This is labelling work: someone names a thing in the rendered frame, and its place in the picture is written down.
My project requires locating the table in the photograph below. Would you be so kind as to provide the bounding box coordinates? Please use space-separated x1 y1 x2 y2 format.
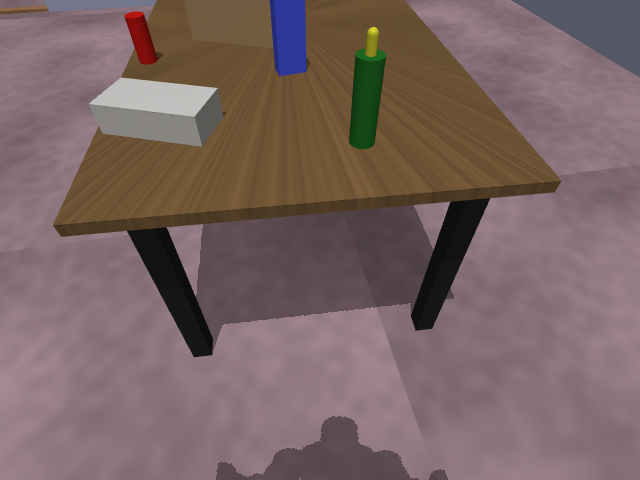
53 0 562 357

